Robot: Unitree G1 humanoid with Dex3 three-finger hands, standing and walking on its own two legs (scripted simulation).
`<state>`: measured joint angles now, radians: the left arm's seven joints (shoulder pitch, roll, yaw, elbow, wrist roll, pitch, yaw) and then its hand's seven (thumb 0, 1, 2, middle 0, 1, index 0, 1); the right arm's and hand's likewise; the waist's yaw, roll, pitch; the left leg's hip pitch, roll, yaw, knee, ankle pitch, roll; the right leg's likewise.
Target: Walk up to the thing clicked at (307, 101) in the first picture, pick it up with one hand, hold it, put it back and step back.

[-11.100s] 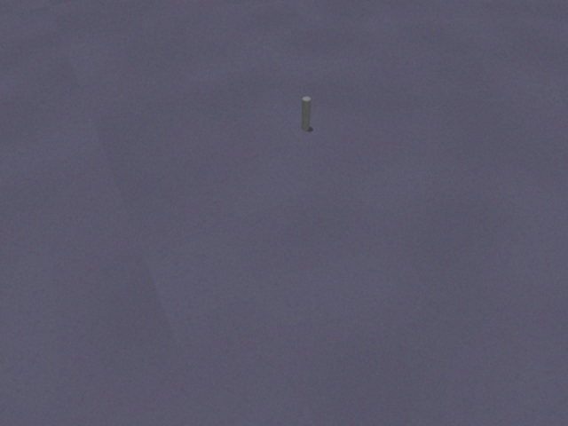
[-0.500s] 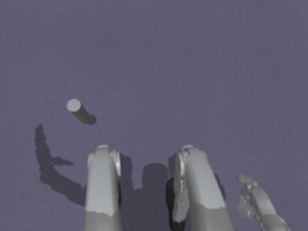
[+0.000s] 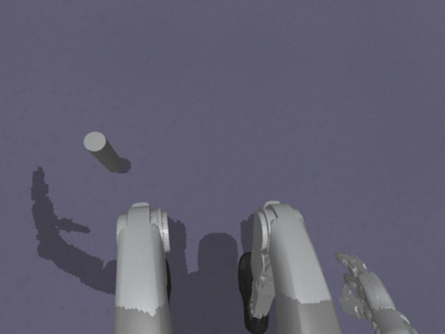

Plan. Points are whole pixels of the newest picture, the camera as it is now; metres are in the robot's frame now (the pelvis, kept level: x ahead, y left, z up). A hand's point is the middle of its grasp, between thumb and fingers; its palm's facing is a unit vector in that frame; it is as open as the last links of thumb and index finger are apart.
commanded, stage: go down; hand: left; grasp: from the side
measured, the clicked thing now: (105, 154) +0.47 +0.28 -0.31
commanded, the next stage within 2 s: approach in 0.28 s
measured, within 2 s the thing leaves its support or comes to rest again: neither
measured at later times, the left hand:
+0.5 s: hand out of the picture +0.36 +0.46 +0.00, palm faces +0.29 -0.95 -0.08, open 17.6 cm
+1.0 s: hand (36, 168) +0.40 +0.39 -0.21, palm faces +0.24 -0.97 +0.01, open 17.6 cm
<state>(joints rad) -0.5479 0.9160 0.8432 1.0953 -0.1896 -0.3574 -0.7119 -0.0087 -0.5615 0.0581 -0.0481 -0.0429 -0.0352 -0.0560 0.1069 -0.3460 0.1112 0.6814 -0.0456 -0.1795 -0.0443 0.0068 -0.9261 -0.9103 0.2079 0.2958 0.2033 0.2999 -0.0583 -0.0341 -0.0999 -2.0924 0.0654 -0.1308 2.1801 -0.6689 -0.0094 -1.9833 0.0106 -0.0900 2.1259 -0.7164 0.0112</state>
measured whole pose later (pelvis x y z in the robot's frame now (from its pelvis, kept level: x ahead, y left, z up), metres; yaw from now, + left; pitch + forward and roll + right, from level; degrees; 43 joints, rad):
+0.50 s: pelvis +0.00 +0.00 -0.02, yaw -1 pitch +32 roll -8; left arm -0.58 0.99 0.89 1.14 -0.23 -0.39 -0.76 -0.01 -0.57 0.06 -0.06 -0.06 -0.04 -0.08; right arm 0.09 -0.37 0.14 0.67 -0.05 -0.18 -0.04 0.01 -0.93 -0.91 0.21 0.30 0.20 0.30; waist -0.07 -0.05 -0.07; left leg -2.14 0.06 -0.15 2.24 -0.68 -0.01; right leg -2.02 0.02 -0.10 2.18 -0.72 0.02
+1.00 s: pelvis -0.01 +0.01 -0.10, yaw -7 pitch +21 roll -13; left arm -0.62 0.98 0.86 1.33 -0.22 -0.76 -0.65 -0.01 -0.60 0.04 -0.08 -0.09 -0.06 -0.11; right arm -0.08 -0.37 0.33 0.63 -0.23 -0.11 0.02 0.00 -0.92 -0.91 0.21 0.30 0.20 0.30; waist -0.16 -0.21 0.18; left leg -2.24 0.06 -0.28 2.54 -0.70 -0.01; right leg -2.09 0.06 -0.18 2.40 -0.71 0.03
